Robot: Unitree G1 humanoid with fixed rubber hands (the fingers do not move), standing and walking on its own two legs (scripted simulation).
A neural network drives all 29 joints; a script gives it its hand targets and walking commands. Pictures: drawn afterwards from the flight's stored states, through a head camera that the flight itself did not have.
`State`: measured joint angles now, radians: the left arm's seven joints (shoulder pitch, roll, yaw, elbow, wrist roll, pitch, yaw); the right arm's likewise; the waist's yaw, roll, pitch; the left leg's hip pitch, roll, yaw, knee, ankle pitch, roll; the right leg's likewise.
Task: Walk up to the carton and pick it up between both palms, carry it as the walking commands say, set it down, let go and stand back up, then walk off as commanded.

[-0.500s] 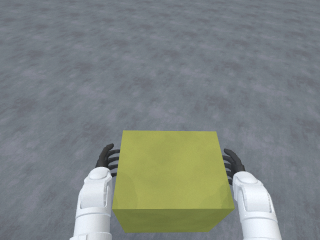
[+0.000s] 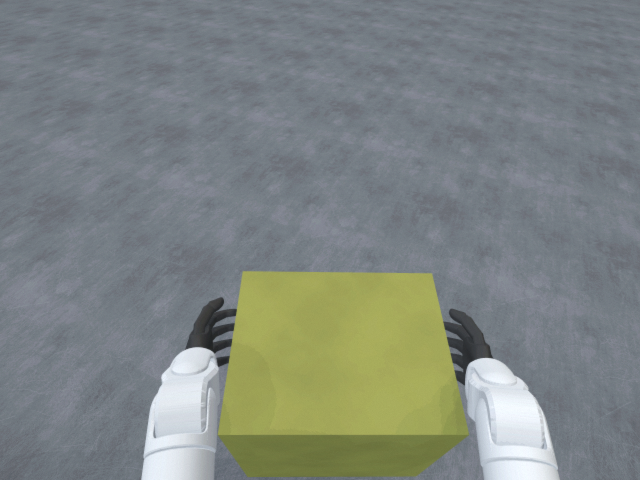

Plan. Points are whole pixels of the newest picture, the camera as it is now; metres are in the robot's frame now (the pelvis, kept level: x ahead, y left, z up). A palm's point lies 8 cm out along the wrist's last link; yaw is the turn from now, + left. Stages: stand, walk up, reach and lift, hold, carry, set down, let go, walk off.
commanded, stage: hold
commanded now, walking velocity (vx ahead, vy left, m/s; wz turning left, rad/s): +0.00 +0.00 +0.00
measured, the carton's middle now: (335, 380) +0.28 +0.01 -0.05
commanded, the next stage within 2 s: carry in 0.30 s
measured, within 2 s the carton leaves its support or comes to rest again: neither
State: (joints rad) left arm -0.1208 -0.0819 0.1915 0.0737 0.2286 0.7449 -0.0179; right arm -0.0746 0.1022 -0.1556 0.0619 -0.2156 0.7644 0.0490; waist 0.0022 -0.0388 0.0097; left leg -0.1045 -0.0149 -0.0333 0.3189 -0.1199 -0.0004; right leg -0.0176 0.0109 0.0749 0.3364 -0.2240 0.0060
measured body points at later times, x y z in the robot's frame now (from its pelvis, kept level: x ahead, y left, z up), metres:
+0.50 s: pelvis -0.02 -0.01 -0.02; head -0.03 -0.01 +0.43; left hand +0.30 +0.15 +0.04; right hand +0.25 -0.20 +0.03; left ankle +0.04 +0.12 -0.75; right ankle -0.03 -0.13 -0.71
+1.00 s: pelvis -0.10 -0.11 -0.02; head -0.11 -0.08 +0.43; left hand +0.21 -0.06 +0.05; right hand +0.05 -0.36 +0.05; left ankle -0.04 -0.02 -0.75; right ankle -0.08 -0.20 -0.69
